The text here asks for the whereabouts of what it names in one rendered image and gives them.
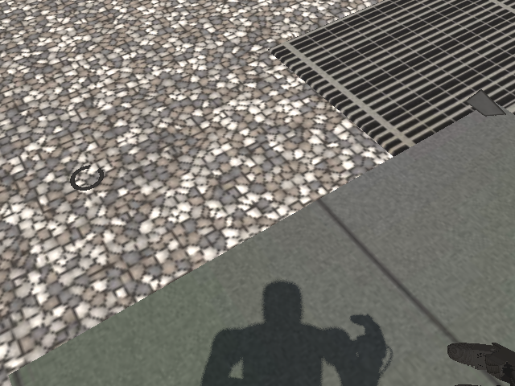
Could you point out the right robot hand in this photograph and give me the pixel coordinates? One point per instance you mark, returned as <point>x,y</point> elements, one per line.
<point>499,361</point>

